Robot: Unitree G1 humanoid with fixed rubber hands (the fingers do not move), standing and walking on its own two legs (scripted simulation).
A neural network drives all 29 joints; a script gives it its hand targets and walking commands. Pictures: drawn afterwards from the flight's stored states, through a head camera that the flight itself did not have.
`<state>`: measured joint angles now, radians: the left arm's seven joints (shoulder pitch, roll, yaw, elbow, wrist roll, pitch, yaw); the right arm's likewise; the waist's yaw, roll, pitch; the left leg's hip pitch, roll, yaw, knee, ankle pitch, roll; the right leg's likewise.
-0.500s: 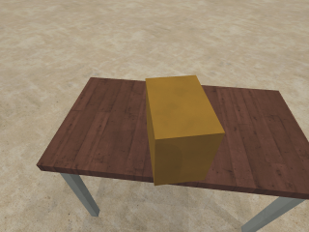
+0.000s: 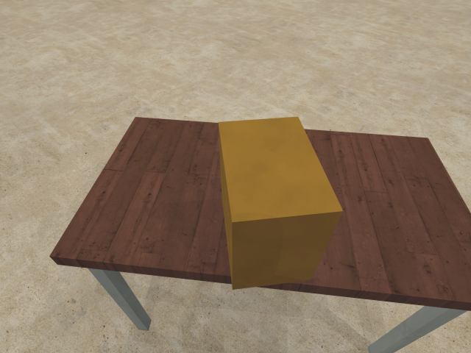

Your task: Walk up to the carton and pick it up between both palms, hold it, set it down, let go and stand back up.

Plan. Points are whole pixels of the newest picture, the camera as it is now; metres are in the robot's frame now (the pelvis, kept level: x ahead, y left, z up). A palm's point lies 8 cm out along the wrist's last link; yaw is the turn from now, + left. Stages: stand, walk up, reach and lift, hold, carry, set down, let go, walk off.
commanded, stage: stand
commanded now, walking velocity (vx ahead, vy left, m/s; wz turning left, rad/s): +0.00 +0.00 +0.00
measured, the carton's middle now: (265, 202) +0.41 -0.05 +0.01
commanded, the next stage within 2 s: none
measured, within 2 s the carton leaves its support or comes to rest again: neither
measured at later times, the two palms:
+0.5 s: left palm out of the picture +0.01 +0.23 -0.14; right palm out of the picture +0.00 -0.24 -0.13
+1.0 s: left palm out of the picture +0.01 +0.23 -0.14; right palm out of the picture +0.00 -0.23 -0.14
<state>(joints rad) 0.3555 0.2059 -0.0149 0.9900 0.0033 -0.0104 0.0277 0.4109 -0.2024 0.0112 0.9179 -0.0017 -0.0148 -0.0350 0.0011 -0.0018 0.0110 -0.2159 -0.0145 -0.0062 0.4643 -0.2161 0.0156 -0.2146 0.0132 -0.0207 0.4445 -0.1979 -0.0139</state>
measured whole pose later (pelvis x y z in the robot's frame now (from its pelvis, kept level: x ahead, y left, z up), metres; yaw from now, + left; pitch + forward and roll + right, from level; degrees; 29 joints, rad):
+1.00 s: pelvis +0.02 +0.00 +0.00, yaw +0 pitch -1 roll +0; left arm 0.34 0.19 -0.01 1.05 0.00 -0.01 0.04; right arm 0.37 -0.18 0.01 1.01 0.00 -0.01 -0.05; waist 0.00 0.00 0.01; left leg -0.18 -0.01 -0.01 0.43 -0.23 0.01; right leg -0.19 0.02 -0.01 0.42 -0.21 -0.02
